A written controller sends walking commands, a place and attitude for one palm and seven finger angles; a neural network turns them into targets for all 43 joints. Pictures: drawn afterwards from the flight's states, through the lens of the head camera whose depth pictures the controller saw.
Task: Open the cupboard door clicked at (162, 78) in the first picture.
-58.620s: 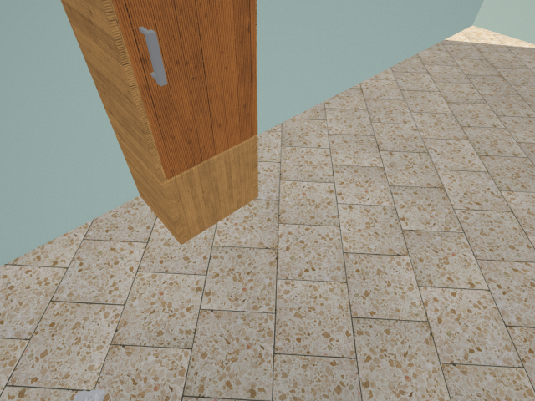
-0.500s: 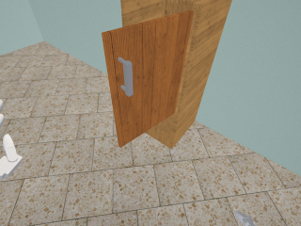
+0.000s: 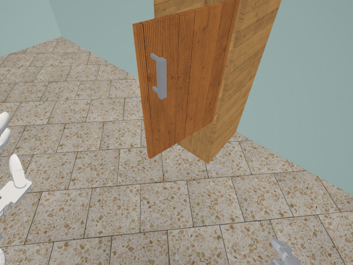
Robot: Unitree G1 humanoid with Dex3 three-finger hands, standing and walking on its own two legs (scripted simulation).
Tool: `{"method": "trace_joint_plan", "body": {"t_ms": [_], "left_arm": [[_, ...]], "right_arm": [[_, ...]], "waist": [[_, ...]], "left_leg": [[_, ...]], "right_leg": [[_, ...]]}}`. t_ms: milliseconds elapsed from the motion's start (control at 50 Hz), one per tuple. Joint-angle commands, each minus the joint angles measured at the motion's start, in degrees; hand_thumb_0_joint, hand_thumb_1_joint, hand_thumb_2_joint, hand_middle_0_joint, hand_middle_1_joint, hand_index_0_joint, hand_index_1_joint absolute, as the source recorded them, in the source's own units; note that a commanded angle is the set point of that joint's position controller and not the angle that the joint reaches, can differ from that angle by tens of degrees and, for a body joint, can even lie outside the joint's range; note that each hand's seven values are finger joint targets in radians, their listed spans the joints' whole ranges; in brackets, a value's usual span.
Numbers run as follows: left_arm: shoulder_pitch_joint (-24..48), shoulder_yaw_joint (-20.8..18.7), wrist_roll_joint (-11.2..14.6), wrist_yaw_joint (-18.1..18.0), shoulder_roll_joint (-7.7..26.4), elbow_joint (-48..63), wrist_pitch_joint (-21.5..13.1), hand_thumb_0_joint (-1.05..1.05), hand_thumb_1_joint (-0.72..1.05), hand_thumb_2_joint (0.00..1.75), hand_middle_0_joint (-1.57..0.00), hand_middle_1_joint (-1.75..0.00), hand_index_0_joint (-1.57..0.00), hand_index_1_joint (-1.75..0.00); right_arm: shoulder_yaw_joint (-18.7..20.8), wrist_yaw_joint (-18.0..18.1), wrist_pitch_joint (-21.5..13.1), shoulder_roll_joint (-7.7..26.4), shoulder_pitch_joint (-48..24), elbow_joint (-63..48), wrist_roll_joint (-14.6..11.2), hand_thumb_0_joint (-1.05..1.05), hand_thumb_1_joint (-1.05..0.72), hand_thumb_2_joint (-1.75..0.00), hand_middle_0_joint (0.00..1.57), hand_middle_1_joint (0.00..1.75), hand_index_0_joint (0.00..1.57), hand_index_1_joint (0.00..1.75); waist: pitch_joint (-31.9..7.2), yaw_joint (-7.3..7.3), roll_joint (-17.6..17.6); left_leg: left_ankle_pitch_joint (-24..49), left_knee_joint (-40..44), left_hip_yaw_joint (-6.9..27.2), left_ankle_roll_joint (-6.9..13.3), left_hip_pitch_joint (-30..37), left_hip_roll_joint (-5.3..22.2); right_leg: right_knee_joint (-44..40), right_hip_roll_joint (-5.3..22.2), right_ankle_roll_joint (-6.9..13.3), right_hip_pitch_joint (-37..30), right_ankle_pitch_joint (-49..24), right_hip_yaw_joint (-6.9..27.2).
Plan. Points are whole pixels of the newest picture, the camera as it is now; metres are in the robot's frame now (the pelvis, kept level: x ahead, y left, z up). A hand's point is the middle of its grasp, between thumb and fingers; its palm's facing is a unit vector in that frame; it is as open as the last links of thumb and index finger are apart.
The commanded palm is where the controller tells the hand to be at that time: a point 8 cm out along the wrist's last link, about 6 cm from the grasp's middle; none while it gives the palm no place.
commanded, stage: stop stepping back and stand still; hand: left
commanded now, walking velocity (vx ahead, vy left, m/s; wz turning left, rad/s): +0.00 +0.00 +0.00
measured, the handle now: (157, 76) +0.63 +0.11 +0.10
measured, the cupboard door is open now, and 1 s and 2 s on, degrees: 78 78 78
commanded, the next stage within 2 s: let the arm hang, fingers relaxed in 0.44 s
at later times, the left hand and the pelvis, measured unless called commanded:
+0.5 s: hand (17, 185) +0.20 +0.28 +0.16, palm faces +0.40 -0.79 -0.45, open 7.4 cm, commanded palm +0.14 +0.32 +0.18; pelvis +0.00 +0.02 +0.01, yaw -1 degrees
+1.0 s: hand out of the picture -0.08 +0.19 -0.17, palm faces +0.06 -0.98 -0.18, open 7.1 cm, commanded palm none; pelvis -0.02 +0.02 +0.01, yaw +2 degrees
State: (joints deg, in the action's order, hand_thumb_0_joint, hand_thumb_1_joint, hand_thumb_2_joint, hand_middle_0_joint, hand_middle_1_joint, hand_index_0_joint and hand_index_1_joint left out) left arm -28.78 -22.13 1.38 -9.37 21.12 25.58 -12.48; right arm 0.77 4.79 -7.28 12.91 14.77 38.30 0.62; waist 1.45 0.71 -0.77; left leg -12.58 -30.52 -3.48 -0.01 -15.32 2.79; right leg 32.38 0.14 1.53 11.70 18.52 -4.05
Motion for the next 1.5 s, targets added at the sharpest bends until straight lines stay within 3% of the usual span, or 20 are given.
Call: {"method": "trace_joint_plan", "body": {"t_ms": [0,60,120,200,260,320,500,520,540,600,640,660,680,720,780,840,980,1040,1320,1480], "left_arm": [[1.9,-9.6,0.1,-0.8,12.6,13.4,-3.9,0.0,0.9,0.9,-0.2,-0.3,-0.2,-0.3],[-0.5,-9.1,0.3,-0.6,11.6,12.6,-3.8,0.0,0.9,0.9,-0.2,-0.3,-0.2,-0.3],[-2.3,-8.5,1.0,-0.4,11.1,11.6,-3.4,0.0,0.9,0.9,-0.2,-0.3,-0.2,-0.3],[-1.5,-8.4,1.2,-0.2,11.5,12.3,-2.8,0.0,0.9,0.9,-0.2,-0.3,-0.2,-0.3],[-1.0,-9.6,1.4,-0.2,12.8,12.1,-2.4,0.0,0.9,0.9,-0.2,-0.3,-0.2,-0.3],[-0.7,-8.3,1.3,-0.2,11.3,11.3,-2.2,0.0,0.9,0.9,-0.2,-0.3,-0.2,-0.3],[-1.2,-7.9,1.1,-0.5,11.1,11.6,-1.8,0.0,0.9,0.9,-0.2,-0.3,-0.2,-0.3],[3.0,16.1,-3.7,7.5,1.8,-33.3,6.8,0.0,0.9,0.9,-0.2,-0.3,-0.2,-0.3],[3.5,14.8,-2.9,8.8,1.0,-35.1,11.0,0.0,0.9,0.9,-0.2,-0.3,-0.2,-0.3],[7.3,16.4,-3.4,9.4,0.6,-42.9,11.8,0.0,0.9,0.9,-0.2,-0.3,-0.2,-0.3],[10.5,16.9,-3.6,9.4,1.8,-50.4,11.6,0.0,0.9,0.9,-0.2,-0.3,-0.2,-0.3],[12.1,17.5,-3.5,9.2,2.0,-54.3,11.8,0.0,0.9,0.9,-0.2,-0.3,-0.2,-0.3],[13.2,18.3,-3.3,9.0,1.3,-58.2,12.2,0.0,0.9,0.9,-0.2,-0.3,-0.2,-0.3],[14.8,19.5,-2.9,8.6,0.4,-64.8,12.7,0.0,0.9,0.9,-0.2,-0.3,-0.2,-0.3],[14.2,20.1,-2.5,8.3,-0.9,-73.2,12.7,0.0,0.9,0.9,-0.2,-0.3,-0.2,-0.3],[10.8,19.7,-2.3,8.1,-3.0,-79.6,12.6,0.0,0.9,0.9,-0.2,-0.3,-0.2,-0.3],[7.7,20.3,-2.1,7.9,-5.7,-87.4,12.4,0.0,0.9,0.9,-0.2,-0.3,-0.2,-0.3],[6.4,20.4,-2.0,7.6,-6.7,-89.1,12.4,0.0,0.9,0.9,-0.2,-0.3,-0.2,-0.3],[4.8,19.8,-2.2,7.0,-9.2,-89.9,12.5,0.0,0.9,0.9,-0.2,-0.3,-0.2,-0.3],[6.3,19.5,-2.2,7.0,-9.1,-89.1,12.2,0.0,0.9,0.9,-0.2,-0.3,-0.2,-0.3]], "right_arm": [[1.1,0.0,-3.7,5.2,-6.8,-10.1,-0.4,0.0,-0.9,-0.9,0.2,0.3,0.2,0.3],[1.5,-0.6,-4.0,5.6,-6.0,-10.4,-0.8,0.0,-0.9,-0.9,0.2,0.3,0.2,0.3],[1.5,-1.2,-3.2,5.1,-5.6,-10.5,-0.8,0.0,-0.9,-0.9,0.2,0.3,0.2,0.3],[1.0,-0.8,-2.5,5.1,-6.6,-11.2,-0.8,0.0,-0.9,-0.9,0.2,0.3,0.2,0.3],[1.0,-0.4,-2.2,5.2,-7.4,-11.6,-0.7,0.0,-0.9,-0.9,0.2,0.3,0.2,0.3],[0.8,-0.3,-2.1,5.0,-7.2,-11.7,-0.8,0.0,-0.9,-0.9,0.2,0.3,0.2,0.3],[1.2,-0.2,-2.2,5.4,-7.1,-11.8,-0.9,0.0,-0.9,-0.9,0.2,0.3,0.2,0.3],[3.7,-5.6,-4.2,16.7,-11.0,2.9,-0.9,0.0,-0.9,-0.9,0.2,0.3,0.2,0.3],[3.7,-5.5,0.1,13.4,-6.7,2.9,-1.1,0.0,-0.9,-0.9,0.2,0.3,0.2,0.3],[2.1,-5.1,3.1,12.6,-7.0,3.1,0.4,0.0,-0.9,-0.9,0.2,0.3,0.2,0.3],[1.7,-5.1,4.2,12.1,-7.4,5.1,0.8,0.0,-0.9,-0.9,0.2,0.3,0.2,0.3],[1.5,-5.2,5.0,11.2,-6.9,6.0,0.9,0.0,-0.9,-0.9,0.2,0.3,0.2,0.3],[0.9,-5.2,5.8,9.3,-6.3,7.6,1.0,0.0,-0.9,-0.9,0.2,0.3,0.2,0.3],[0.2,-5.1,7.1,7.0,-5.1,10.1,1.2,0.0,-0.9,-0.9,0.2,0.3,0.2,0.3],[-0.1,-4.7,7.6,6.0,-4.0,13.9,1.1,0.0,-0.9,-0.9,0.2,0.3,0.2,0.3],[0.2,-4.0,8.0,4.5,-2.5,16.8,1.2,0.0,-0.9,-0.9,0.2,0.3,0.2,0.3],[0.6,-3.3,8.4,2.0,4.3,22.1,0.7,0.0,-0.9,-0.9,0.2,0.3,0.2,0.3],[0.6,-3.1,8.5,0.9,6.2,23.7,0.7,0.0,-0.9,-0.9,0.2,0.3,0.2,0.3],[0.5,-3.2,8.3,-2.4,7.6,25.6,1.0,0.0,-0.9,-0.9,0.2,0.3,0.2,0.3],[0.7,-3.1,8.0,-2.7,6.8,25.4,1.0,0.0,-0.9,-0.9,0.2,0.3,0.2,0.3]], "waist": [[-2.8,-0.32,12.6],[-4.4,-0.75,5.5],[-7.9,-1.34,1.3],[-7.3,-1.02,4.6],[-6.3,-0.72,4.3],[-5.8,-0.71,5.0],[-5.9,-0.65,4.9],[-1.8,-2.78,6.0],[-5.6,-1.81,7.1],[-5.2,-0.51,-1.0],[-4.8,-0.36,-8.5],[-4.2,-0.88,-9.2],[-3.8,-1.23,-9.1],[-2.8,-1.83,-4.1],[-1.2,-1.57,5.7],[-0.6,-0.91,11.6],[1.5,-1.32,2.9],[2.8,-1.39,1.8],[6.7,-1.05,0.3],[5.8,-1.01,1.6]], "left_leg": [[4.2,12.0,10.8,5.5,-0.8,8.8],[7.7,5.6,4.4,2.2,-0.6,3.5],[11.9,1.7,1.9,0.4,2.5,1.5],[13.2,5.4,2.7,0.4,3.8,2.2],[10.4,7.1,2.9,0.5,3.7,2.3],[7.2,8.6,3.2,0.7,2.7,2.3],[5.5,9.9,3.2,0.3,2.6,1.6],[14.7,1.7,6.2,1.4,-4.4,4.1],[16.9,2.7,4.8,1.3,-0.5,4.8],[7.8,6.5,10.1,4.6,-6.9,6.8],[6.2,4.6,8.8,3.5,-4.8,4.3],[5.6,3.8,7.7,2.7,-2.7,3.1],[5.8,2.9,6.5,2.2,-1.4,2.0],[4.8,2.9,5.1,1.4,1.3,1.0],[1.7,6.8,6.6,1.3,0.2,2.1],[-4.8,9.2,7.0,1.2,-1.8,2.2],[-5.4,9.7,7.3,1.6,-0.1,2.6],[-5.0,9.8,7.1,1.7,0.0,2.5],[-5.5,10.3,6.2,1.7,-1.7,1.8],[-3.3,10.0,5.8,1.4,-1.1,1.7]], "right_leg": [[-1.0,0.0,-2.3,0.0,-1.3,1.5],[-7.4,1.8,-1.1,-3.2,-13.8,5.2],[-8.3,4.7,-0.2,-3.6,-23.9,8.0],[-8.3,2.7,-1.3,-2.7,-20.3,5.8],[-10.0,1.9,-1.7,-2.1,-16.4,5.3],[-10.9,1.6,-1.9,-2.7,-13.6,5.0],[-12.6,1.2,-2.1,-3.4,-12.4,4.3],[-3.6,5.7,-0.7,3.2,-16.8,1.4],[-4.5,5.4,-0.4,4.2,-12.6,3.9],[-1.7,3.2,0.0,0.8,-3.3,2.7],[-5.6,5.2,0.9,1.3,-5.2,4.6],[-7.2,6.5,1.5,3.4,-4.1,5.8],[-8.5,7.7,1.8,4.3,-4.4,6.6],[-10.4,8.5,2.1,6.2,-2.1,7.3],[-10.7,6.6,1.3,4.4,0.8,6.4],[-11.7,5.8,1.4,1.8,0.8,5.9],[-13.9,5.8,1.4,3.5,2.6,4.4],[-13.9,5.8,1.3,4.2,3.2,4.2],[-13.2,5.8,1.0,6.7,5.0,4.2],[-13.2,6.1,1.0,5.5,2.8,4.2]]}}
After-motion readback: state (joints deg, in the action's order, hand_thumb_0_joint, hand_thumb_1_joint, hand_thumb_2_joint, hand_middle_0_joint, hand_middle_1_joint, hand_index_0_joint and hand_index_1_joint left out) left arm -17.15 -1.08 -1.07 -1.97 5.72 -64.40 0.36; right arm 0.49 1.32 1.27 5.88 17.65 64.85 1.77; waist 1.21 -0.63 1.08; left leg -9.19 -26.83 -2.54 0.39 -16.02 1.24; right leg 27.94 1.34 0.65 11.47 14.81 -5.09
